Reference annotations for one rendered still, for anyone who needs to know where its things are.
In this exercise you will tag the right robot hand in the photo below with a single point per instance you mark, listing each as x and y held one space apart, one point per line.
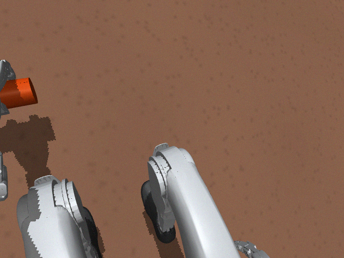
250 250

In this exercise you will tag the right robot foot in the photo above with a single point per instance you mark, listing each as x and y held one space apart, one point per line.
165 237

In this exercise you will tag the can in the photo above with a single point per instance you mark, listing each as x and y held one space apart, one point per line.
19 92

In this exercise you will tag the left robot foot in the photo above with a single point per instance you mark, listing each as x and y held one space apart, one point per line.
92 232

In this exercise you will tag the left robot hand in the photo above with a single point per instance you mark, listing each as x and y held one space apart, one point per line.
6 73

